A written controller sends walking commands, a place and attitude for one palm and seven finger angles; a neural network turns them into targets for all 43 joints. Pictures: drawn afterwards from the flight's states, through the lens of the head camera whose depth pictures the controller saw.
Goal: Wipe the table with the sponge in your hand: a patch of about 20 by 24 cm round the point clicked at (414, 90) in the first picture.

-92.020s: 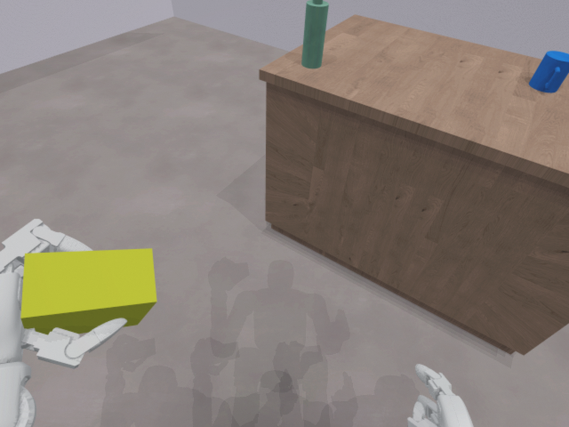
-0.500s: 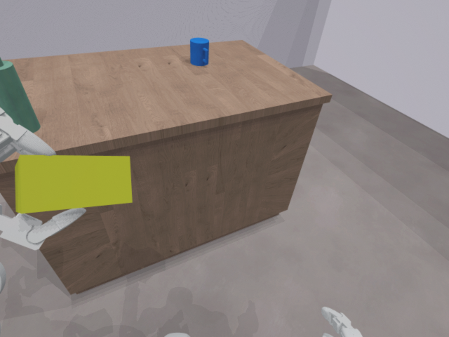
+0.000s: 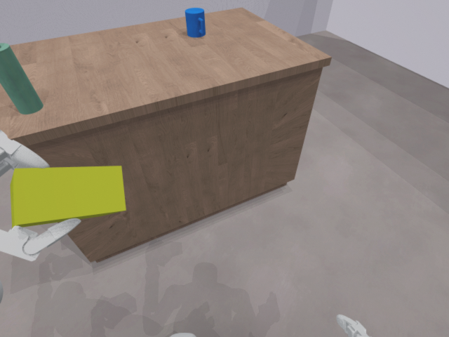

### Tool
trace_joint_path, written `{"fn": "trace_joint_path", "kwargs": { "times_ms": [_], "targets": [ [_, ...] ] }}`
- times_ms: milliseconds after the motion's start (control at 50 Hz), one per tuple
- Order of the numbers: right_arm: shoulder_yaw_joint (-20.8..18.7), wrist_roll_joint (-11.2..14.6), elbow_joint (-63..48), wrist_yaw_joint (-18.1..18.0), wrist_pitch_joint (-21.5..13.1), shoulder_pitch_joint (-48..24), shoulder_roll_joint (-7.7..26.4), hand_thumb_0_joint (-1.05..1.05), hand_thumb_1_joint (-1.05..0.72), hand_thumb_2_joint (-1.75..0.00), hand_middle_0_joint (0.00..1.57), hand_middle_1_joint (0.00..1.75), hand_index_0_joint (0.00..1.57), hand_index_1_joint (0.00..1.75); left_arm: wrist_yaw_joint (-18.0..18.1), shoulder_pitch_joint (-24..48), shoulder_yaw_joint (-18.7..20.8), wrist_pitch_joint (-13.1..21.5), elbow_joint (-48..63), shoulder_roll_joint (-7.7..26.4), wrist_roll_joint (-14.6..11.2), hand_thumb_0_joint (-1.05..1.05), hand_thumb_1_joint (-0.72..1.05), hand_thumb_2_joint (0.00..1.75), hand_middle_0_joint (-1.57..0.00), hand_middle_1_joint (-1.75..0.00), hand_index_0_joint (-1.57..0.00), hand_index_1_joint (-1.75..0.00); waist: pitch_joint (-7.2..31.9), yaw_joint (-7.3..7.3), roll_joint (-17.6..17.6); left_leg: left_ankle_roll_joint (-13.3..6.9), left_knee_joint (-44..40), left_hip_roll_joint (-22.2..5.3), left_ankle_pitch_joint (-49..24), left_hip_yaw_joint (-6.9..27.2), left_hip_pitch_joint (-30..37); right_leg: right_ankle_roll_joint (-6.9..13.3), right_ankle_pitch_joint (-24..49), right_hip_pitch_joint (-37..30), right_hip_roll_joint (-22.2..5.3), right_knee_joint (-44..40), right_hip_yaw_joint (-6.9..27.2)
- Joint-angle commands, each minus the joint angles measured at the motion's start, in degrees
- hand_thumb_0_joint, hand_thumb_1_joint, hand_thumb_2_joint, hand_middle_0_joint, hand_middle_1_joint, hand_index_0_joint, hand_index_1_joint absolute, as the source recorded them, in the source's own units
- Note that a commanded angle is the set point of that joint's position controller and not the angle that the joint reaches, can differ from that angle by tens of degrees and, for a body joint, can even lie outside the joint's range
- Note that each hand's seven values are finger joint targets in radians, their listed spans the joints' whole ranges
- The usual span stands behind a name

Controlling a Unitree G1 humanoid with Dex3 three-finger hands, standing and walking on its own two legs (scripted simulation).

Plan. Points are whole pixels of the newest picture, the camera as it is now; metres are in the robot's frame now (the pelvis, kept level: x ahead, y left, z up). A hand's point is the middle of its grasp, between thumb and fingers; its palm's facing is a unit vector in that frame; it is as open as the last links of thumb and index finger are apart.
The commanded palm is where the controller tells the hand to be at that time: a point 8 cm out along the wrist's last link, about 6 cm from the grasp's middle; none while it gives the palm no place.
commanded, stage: stop stepping back and stand still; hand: left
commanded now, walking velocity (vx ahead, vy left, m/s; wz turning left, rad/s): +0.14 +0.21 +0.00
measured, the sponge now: (80, 196) +0.25 +0.20 +0.20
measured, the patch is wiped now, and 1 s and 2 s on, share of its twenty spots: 1.00 1.00 1.00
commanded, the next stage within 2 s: stand and wait in 0.14 s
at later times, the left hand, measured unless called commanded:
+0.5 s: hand (28, 190) +0.23 +0.24 +0.23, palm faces +0.43 -0.82 -0.36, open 9.8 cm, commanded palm +0.18 +0.30 +0.26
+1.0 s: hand (2, 178) +0.24 +0.27 +0.24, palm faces +0.40 -0.83 -0.38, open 9.8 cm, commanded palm +0.19 +0.32 +0.26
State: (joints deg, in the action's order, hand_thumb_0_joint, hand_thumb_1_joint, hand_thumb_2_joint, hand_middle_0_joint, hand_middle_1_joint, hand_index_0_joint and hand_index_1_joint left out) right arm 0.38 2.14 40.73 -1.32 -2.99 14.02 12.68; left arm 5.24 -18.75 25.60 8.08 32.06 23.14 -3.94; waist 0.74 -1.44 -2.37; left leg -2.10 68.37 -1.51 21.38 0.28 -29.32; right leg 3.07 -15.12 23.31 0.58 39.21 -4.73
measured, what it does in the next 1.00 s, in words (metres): steps on the spot: left foot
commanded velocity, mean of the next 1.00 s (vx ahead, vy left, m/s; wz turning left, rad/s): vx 0.01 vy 0.02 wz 0.00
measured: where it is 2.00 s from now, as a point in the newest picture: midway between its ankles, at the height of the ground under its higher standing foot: outside the picture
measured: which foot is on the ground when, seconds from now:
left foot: up 0.00-0.10, down 0.12-1.00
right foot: down 0.00-1.00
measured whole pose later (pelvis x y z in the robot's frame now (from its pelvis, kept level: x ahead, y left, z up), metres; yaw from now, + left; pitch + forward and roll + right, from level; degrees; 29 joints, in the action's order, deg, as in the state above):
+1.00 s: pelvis +0.03 +0.05 +0.02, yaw -1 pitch -1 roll -1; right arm 2.1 0.7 34.6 -2.7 -4.3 8.5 10.7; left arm 8.8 -24.8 23.2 8.7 38.9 24.8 -3.1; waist -1.5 0.0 1.7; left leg -0.7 29.4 -1.2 14.8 -2.0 -13.8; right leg -1.0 -12.5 12.8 -0.4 26.2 -0.9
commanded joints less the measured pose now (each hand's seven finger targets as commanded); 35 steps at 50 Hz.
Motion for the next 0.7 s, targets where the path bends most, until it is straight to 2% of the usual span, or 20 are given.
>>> {"fn": "trace_joint_path", "kwargs": {
  "times_ms": [0, 60, 80, 120, 140, 160, 180, 200, 220, 240, 260, 280, 300, 340, 380, 420, 460, 480, 540, 680],
  "targets": [
    [-1.84, -0.14, -12.72, -1.02, -3.76, -9.02, 4.07, 0.00, -0.90, -0.90, 0.20, 0.30, 0.20, 0.30, 2.30, 2.85, 8.05, 4.52, 18.25, 14.35, -1.11, 0.00, 0.10, 1.30, -1.20, -1.60, -1.20, -1.60, 5.58, -0.44, 10.39, -0.71, -18.79, -3.15, -1.02, -2.20, 11.60, 4.35, -24.44, 7.69, -16.22, -24.50, 16.82],
    [-1.98, -0.81, -12.93, -2.72, -6.01, -7.86, 4.82, 0.00, -0.90, -0.90, 0.20, 0.30, 0.20, 0.30, 4.26, 0.23, 6.86, 4.64, 20.72, 13.59, -0.76, 0.00, 0.10, 1.30, -1.20, -1.60, -1.20, -1.60, 7.67, -0.56, 2.44, -1.87, -37.33, -0.55, 2.29, -5.50, 20.00, 3.13, -23.92, 3.72, -14.25, -18.88, 14.92],
    [-1.93, -1.27, -13.16, -2.99, -6.38, -7.48, 5.58, 0.00, -0.90, -0.90, 0.20, 0.30, 0.20, 0.30, 4.62, 0.29, 6.70, 4.86, 21.08, 13.43, -0.63, 0.00, 0.10, 1.30, -1.20, -1.60, -1.20, -1.60, 7.18, -0.53, -3.25, -3.24, -43.31, -1.57, 8.76, -1.54, 19.82, 1.69, -25.61, 3.50, -10.45, -13.19, 12.53],
    [-2.35, -1.11, -13.64, -3.26, -7.04, -7.70, 7.35, 0.00, -0.90, -0.90, 0.20, 0.30, 0.20, 0.30, 5.63, 1.95, 7.32, 5.00, 20.00, 12.40, -0.35, 0.00, 0.10, 1.30, -1.20, -1.60, -1.20, -1.60, 6.09, 0.37, -18.52, -8.45, -53.85, -13.45, 17.73, 15.62, 17.55, -3.12, -16.42, 5.18, 0.37, 7.52, 0.64],
    [-2.87, -0.90, -13.59, -3.24, -7.59, -7.83, 6.75, 0.00, -0.90, -0.90, 0.20, 0.30, 0.20, 0.30, 5.74, 3.48, 9.24, 4.47, 19.45, 14.28, 0.33, 0.00, 0.10, 1.30, -1.20, -1.60, -1.20, -1.60, 8.80, 1.35, -15.75, -8.29, -53.32, -13.40, 6.14, 11.84, 15.77, -3.80, -16.61, 2.43, 1.12, 15.43, 0.99],
    [-2.87, -0.72, -11.91, -2.99, -7.49, -4.84, 6.43, 0.00, -0.90, -0.90, 0.20, 0.30, 0.20, 0.30, 5.81, 4.60, 8.33, 4.24, 17.69, 14.45, 0.09, 0.00, 0.10, 1.30, -1.20, -1.60, -1.20, -1.60, 6.58, -0.29, -15.31, -9.24, -52.03, -13.96, 6.04, 14.20, 16.88, -3.80, -16.29, 6.77, 0.41, 17.09, 3.02],
    [-2.56, -0.33, -12.14, -2.59, -7.56, -5.11, 6.25, 0.00, -0.90, -0.90, 0.20, 0.30, 0.20, 0.30, 5.71, 4.62, 6.81, 3.64, 13.26, 12.23, 0.44, 0.00, 0.10, 1.30, -1.20, -1.60, -1.20, -1.60, 2.52, 0.20, -9.88, -8.77, -50.57, -14.12, 1.04, 14.60, 13.71, -3.36, -12.78, 6.03, -1.59, 11.65, 4.51],
    [-2.12, -0.26, -11.89, -2.28, -7.40, -5.94, 6.69, 0.00, -0.90, -0.90, 0.20, 0.30, 0.20, 0.30, 5.53, 4.18, 6.39, 3.06, 8.72, 11.53, 0.55, 0.00, 0.10, 1.30, -1.20, -1.60, -1.20, -1.60, 1.72, 1.36, -6.57, -6.49, -47.11, -12.93, -3.30, 10.19, 10.99, -3.39, -9.82, -0.09, -2.65, 0.77, 4.20],
    [-1.98, -0.23, -11.65, -2.37, -6.67, -6.16, 7.25, 0.00, -0.90, -0.90, 0.20, 0.30, 0.20, 0.30, 5.29, 3.62, 5.92, 2.24, 4.32, 10.57, 0.42, 0.00, 0.10, 1.30, -1.20, -1.60, -1.20, -1.60, 1.28, 1.93, -3.14, -4.30, -41.99, -10.13, -3.85, 6.21, 7.49, -3.61, -3.80, -8.13, -0.95, -8.48, 1.95],
    [-2.08, -0.16, -12.46, -2.55, -5.98, -7.33, 7.10, 0.00, -0.90, -0.90, 0.20, 0.30, 0.20, 0.30, 4.69, 4.47, 4.67, 1.87, 1.92, 9.73, 0.55, 0.00, 0.10, 1.30, -1.20, -1.60, -1.20, -1.60, -0.24, 2.13, 4.00, -2.35, -33.96, -6.37, -1.53, 2.24, 2.94, -3.08, 2.43, -13.48, -2.21, -17.13, 4.61],
    [-2.52, -0.18, -12.82, -2.30, -5.10, -7.39, 6.70, 0.00, -0.90, -0.90, 0.20, 0.30, 0.20, 0.30, 3.91, 4.82, 3.56, 1.47, -0.35, 9.67, 0.96, 0.00, 0.10, 1.30, -1.20, -1.60, -1.20, -1.60, 0.06, 1.05, 15.55, -0.14, -20.40, -0.51, 1.57, -2.23, -1.20, 0.75, 3.86, -15.40, -10.16, -22.92, 18.35],
    [-2.92, 0.24, -13.96, -1.82, -4.55, -9.23, 6.97, 0.00, -0.90, -0.90, 0.20, 0.30, 0.20, 0.30, 3.19, 7.55, 2.45, 1.54, 1.24, 10.22, 0.52, 0.00, 0.10, 1.30, -1.20, -1.60, -1.20, -1.60, -0.27, 0.37, 18.94, 1.03, -10.48, 0.98, 4.39, -0.66, -5.19, 4.30, 5.10, -14.12, -19.67, -27.48, 32.01],
    [-2.64, 0.24, -13.34, -1.49, -4.61, -9.71, 6.20, 0.00, -0.90, -0.90, 0.20, 0.30, 0.20, 0.30, 3.03, 10.23, 3.04, 2.44, 2.17, 10.48, 0.25, 0.00, 0.10, 1.30, -1.20, -1.60, -1.20, -1.60, 0.44, -0.09, 11.49, 1.32, -7.75, -0.82, 1.79, 2.11, -2.56, 4.44, -0.23, -10.52, -20.72, -28.95, 30.70],
    [-2.88, 0.20, -13.47, -0.99, -4.25, -8.65, 6.36, 0.00, -0.90, -0.90, 0.20, 0.30, 0.20, 0.30, 2.62, 8.02, 3.54, 2.96, 7.64, 11.12, -0.30, 0.00, 0.10, 1.30, -1.20, -1.60, -1.20, -1.60, 0.54, 0.03, 9.72, 0.81, -13.02, -2.85, -0.04, 3.03, 1.32, 4.82, -3.27, -6.92, -18.42, -26.45, 26.03],
    [-2.24, -0.29, -14.82, -1.07, -4.14, -10.21, 5.26, 0.00, -0.90, -0.90, 0.20, 0.30, 0.20, 0.30, 2.94, 6.41, 4.65, 4.29, 16.76, 12.44, -0.29, 0.00, 0.10, 1.30, -1.20, -1.60, -1.20, -1.60, 3.10, 0.47, 6.93, -0.08, -26.49, -3.19, -1.69, 1.10, 8.17, 5.08, 4.00, -8.07, -17.06, -22.02, 19.23],
    [-1.94, -1.13, -14.77, -1.67, -4.70, -9.77, 5.22, 0.00, -0.90, -0.90, 0.20, 0.30, 0.20, 0.30, 4.18, 3.49, 4.65, 5.15, 22.00, 11.87, -0.28, 0.00, 0.10, 1.30, -1.20, -1.60, -1.20, -1.60, 7.90, -0.08, 2.94, -0.34, -39.90, -1.29, -9.18, 0.00, 18.53, 2.08, 3.13, -8.88, -12.41, -15.83, 13.28],
    [-2.56, -1.61, -15.60, -2.46, -5.59, -10.87, 6.83, 0.00, -0.90, -0.90, 0.20, 0.30, 0.20, 0.30, 5.33, -0.12, 5.51, 5.47, 23.84, 12.10, -0.29, 0.00, 0.10, 1.30, -1.20, -1.60, -1.20, -1.60, 8.71, 1.31, -7.76, -3.02, -46.39, -8.37, -12.17, 9.92, 21.55, -1.81, 3.10, -6.82, -4.87, -8.76, 8.43],
    [-2.19, -1.06, -15.52, -2.25, -5.58, -11.01, 6.63, 0.00, -0.90, -0.90, 0.20, 0.30, 0.20, 0.30, 5.59, 1.01, 5.00, 5.47, 25.00, 11.24, -0.06, 0.00, 0.10, 1.30, -1.20, -1.60, -1.20, -1.60, 9.63, 2.05, -9.22, -3.89, -47.41, -10.84, -12.55, 12.68, 20.06, -3.22, 3.24, -7.84, -2.71, -7.39, 6.16],
    [-2.22, -0.51, -14.18, -2.32, -5.71, -9.66, 6.14, 0.00, -0.90, -0.90, 0.20, 0.30, 0.20, 0.30, 6.00, 1.62, 5.85, 3.77, 16.36, 10.69, 0.31, 0.00, 0.10, 1.30, -1.20, -1.60, -1.20, -1.60, 8.38, 1.21, -2.59, -0.94, -41.42, -5.95, -19.41, 5.37, 16.50, -2.65, 12.44, -12.93, -3.05, -11.60, 8.03],
    [-2.02, -0.19, -14.40, -1.90, -4.14, -10.60, 6.18, 0.00, -0.90, -0.90, 0.20, 0.30, 0.20, 0.30, 4.38, 3.64, 3.16, 2.66, 8.11, 8.60, 0.06, 0.00, 0.10, 1.30, -1.20, -1.60, -1.20, -1.60, 7.20, 0.48, 1.15, 0.43, -40.83, -5.10, -23.05, 3.67, 17.94, -2.10, 19.66, -14.62, -4.89, -14.16, 9.01]
  ]
}}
